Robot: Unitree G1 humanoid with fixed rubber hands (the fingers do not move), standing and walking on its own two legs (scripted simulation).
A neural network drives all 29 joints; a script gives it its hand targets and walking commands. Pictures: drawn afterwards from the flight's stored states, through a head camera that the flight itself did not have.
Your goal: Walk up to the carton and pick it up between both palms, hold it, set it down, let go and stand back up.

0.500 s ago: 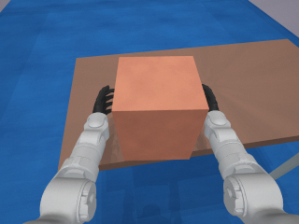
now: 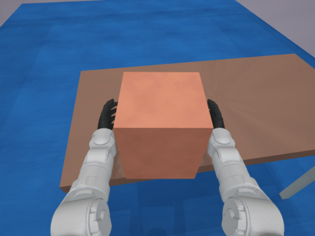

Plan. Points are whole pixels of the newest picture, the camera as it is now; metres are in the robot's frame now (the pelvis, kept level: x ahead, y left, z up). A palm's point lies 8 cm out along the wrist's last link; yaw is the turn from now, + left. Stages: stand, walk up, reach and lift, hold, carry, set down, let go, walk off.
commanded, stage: reach and lift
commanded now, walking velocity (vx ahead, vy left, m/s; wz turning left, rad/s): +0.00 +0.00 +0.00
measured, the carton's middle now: (160, 128) +0.43 -0.01 +0.05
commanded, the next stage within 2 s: none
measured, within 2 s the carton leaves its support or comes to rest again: leaves its support in 0.42 s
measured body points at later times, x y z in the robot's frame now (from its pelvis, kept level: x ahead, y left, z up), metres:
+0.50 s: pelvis +0.01 +0.01 +0.00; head +0.03 +0.01 +0.45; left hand +0.42 +0.14 +0.09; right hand +0.41 -0.16 +0.08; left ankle -0.01 +0.12 -0.75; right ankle +0.00 -0.12 -0.75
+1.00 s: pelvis -0.01 +0.01 +0.00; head -0.02 +0.01 +0.45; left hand +0.40 +0.15 +0.15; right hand +0.39 -0.15 +0.15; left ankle -0.01 +0.12 -0.75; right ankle +0.00 -0.12 -0.75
